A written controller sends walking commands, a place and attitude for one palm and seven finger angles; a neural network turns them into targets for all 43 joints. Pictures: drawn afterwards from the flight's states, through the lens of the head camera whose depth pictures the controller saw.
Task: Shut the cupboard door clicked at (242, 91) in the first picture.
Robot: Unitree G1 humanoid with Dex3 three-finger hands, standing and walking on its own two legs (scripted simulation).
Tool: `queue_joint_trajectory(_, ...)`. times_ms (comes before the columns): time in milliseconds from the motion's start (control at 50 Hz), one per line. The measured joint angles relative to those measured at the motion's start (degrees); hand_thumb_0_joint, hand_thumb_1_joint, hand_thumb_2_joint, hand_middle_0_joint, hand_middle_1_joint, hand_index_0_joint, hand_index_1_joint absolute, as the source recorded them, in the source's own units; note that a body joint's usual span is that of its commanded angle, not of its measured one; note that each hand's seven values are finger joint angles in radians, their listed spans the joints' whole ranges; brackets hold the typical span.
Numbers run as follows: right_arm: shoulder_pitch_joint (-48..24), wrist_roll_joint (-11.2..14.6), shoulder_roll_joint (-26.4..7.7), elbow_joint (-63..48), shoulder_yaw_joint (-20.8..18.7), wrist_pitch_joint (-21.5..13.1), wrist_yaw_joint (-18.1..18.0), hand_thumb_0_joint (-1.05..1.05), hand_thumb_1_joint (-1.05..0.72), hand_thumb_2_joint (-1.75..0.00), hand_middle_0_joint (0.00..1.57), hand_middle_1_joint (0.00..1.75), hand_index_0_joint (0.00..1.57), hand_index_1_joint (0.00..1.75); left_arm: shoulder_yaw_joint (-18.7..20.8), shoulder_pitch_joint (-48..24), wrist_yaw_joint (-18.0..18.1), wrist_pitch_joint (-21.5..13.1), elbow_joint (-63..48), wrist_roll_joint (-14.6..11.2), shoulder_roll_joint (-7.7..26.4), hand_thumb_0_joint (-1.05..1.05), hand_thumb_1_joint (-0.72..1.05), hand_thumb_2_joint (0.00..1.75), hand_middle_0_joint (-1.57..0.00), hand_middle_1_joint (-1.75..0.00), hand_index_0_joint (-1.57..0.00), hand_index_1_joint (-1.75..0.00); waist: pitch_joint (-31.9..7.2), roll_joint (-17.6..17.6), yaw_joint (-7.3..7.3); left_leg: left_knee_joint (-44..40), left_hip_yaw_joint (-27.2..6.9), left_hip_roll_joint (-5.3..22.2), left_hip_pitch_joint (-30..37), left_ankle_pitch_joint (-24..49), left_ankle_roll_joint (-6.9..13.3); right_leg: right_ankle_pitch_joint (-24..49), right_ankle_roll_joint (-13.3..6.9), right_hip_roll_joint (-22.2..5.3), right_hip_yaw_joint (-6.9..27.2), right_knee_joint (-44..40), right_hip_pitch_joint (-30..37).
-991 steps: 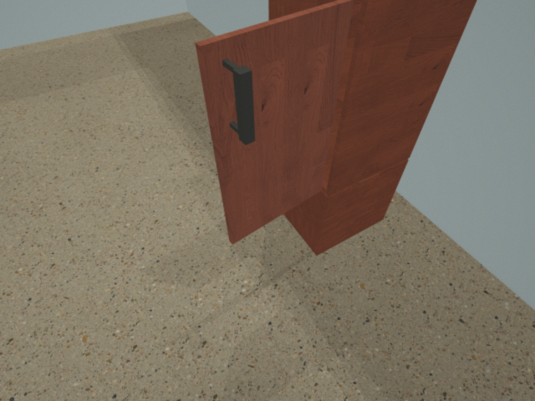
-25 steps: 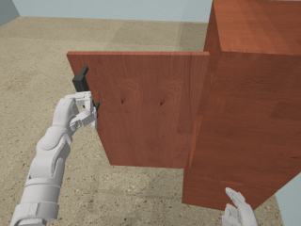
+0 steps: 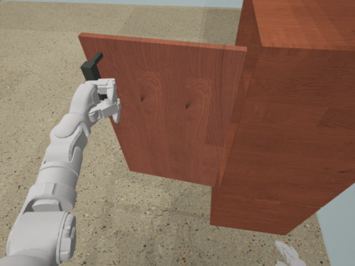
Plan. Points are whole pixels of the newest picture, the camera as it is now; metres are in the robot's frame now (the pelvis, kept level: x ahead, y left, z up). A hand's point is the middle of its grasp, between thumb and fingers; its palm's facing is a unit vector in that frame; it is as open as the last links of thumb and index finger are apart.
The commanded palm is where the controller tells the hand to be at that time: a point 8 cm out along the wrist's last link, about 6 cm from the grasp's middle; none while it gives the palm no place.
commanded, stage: push the door shut along its arc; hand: left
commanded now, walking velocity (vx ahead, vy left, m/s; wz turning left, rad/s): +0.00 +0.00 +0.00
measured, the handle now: (102, 86) +0.50 +0.19 +0.15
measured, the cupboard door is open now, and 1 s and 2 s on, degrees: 86 70 60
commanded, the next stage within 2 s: pull the fist back off the door in 1.12 s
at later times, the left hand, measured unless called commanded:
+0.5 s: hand (130, 90) +0.48 +0.12 +0.15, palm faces -0.32 -0.95 -0.02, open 3.1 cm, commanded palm +0.48 +0.17 +0.15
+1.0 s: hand (148, 77) +0.52 +0.08 +0.15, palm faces -0.42 -0.91 +0.00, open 3.0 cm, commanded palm +0.53 +0.13 +0.15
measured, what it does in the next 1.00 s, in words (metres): stands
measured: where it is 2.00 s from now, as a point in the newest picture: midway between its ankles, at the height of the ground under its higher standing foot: outside the picture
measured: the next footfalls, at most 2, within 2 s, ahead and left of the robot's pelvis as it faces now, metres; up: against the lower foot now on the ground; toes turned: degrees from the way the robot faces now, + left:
none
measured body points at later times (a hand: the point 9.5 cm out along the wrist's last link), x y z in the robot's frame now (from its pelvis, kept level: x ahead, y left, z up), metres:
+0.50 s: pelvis +0.02 +0.01 +0.00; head +0.07 +0.00 +0.44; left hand +0.49 +0.17 +0.15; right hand +0.06 -0.27 -0.12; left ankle -0.02 +0.08 -0.73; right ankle +0.00 -0.07 -0.73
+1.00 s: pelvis +0.02 +0.01 -0.01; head +0.10 +0.01 +0.43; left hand +0.54 +0.13 +0.16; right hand +0.02 -0.26 -0.13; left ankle -0.02 +0.08 -0.73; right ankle +0.00 -0.07 -0.73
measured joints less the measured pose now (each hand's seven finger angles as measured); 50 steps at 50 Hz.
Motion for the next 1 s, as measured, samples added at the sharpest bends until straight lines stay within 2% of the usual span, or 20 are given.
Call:
queue_joint_trajectory(160, 1.8, -0.7, 0.2, 0.4, -0.1, 0.0, 0.6, 0.01, -0.9, -0.9, 0.2, 0.3, 0.2, 0.3, 0.6, -6.1, -1.8, -2.8, 8.3, 1.1, 0.5, 0.01, 0.9, 0.9, -1.31, -1.5, -1.3, -1.5, -0.5, -0.4, -1.57, 0.4, 0.7, -0.1, -1.6, -0.6, 0.3, -0.5, 0.3, 0.0, 0.7, 0.7, -1.9)
queue_joint_trajectory(300, 3.6, -1.3, -0.1, 0.4, -0.6, 0.6, 0.8, 0.01, -0.9, -0.9, 0.2, 0.3, 0.2, 0.3, 2.8, -9.7, -4.1, -4.9, 13.6, 1.9, 2.0, 0.01, 0.9, 0.9, -1.3, -1.5, -1.3, -1.49, -1.0, -0.6, -2.88, 0.8, 1.4, 0.2, -2.9, -1.3, 0.6, -0.9, 0.5, 0.3, 1.4, 1.0, -3.4)
queue_joint_trajectory(560, 5.6, -2.0, -0.7, 0.9, -1.8, 1.4, 0.9, 0.01, -0.9, -0.9, 0.2, 0.3, 0.2, 0.3, 2.6, -12.9, -6.8, -5.3, 16.5, 2.2, 2.3, 0.01, 0.9, 0.9, -1.3, -1.5, -1.3, -1.5, -1.6, -0.8, -3.76, 1.1, 1.6, 0.1, -4.7, -1.8, 1.0, -1.1, 0.9, 0.2, 1.6, 0.9, -5.0)
queue_joint_trajectory(680, 5.4, -2.5, -0.5, 1.3, -1.9, 1.0, 1.0, 0.01, -0.9, -0.9, 0.2, 0.3, 0.2, 0.3, 0.8, -16.8, -7.2, -5.6, 19.2, 2.6, 2.1, 0.01, 0.9, 0.9, -1.3, -1.5, -1.3, -1.5, -1.9, -0.7, -4.29, 1.8, 1.3, -0.2, -6.1, -1.9, 1.1, -1.3, 1.1, -0.1, 1.3, 1.6, -6.3)
queue_joint_trajectory(820, 5.0, -3.4, -0.3, 1.7, -1.5, 1.0, 1.1, 0.0, -0.9, -0.9, 0.2, 0.3, 0.2, 0.3, 1.5, -23.2, -7.3, -5.5, 25.7, 3.4, 2.0, 0.01, 0.9, 0.9, -1.3, -1.5, -1.3, -1.5, -2.1, -0.7, -5.7, 3.2, 1.5, -0.3, -8.7, -2.3, 1.3, -1.7, 1.2, -0.3, 1.4, 3.2, -9.0)
queue_joint_trajectory(900, 5.9, -3.7, -0.3, 1.6, -1.5, 1.1, 1.1, 0.0, -0.9, -0.9, 0.2, 0.3, 0.2, 0.3, 2.8, -24.8, -8.1, -6.4, 27.7, 4.1, 3.0, 0.01, 0.88, 0.91, -1.3, -1.5, -1.3, -1.5, -2.3, -0.7, -6.42, 3.9, 1.9, -0.1, -10.1, -2.6, 1.3, -1.9, 1.1, -0.1, 1.7, 4.0, -10.6)
queue_joint_trajectory(1000, 7.6, -3.8, -0.5, 2.3, -1.8, 1.4, 1.0, 0.0, -0.9, -0.9, 0.2, 0.3, 0.2, 0.3, 2.2, -27.1, -8.5, -6.9, 29.5, 4.4, 4.2, 0.0, 0.87, 0.91, -1.3, -1.5, -1.3, -1.5, -2.3, -0.6, -6.98, 5.1, 1.8, 0.1, -11.9, -3.0, 1.1, -2.2, 1.0, 0.1, 1.5, 4.7, -12.1)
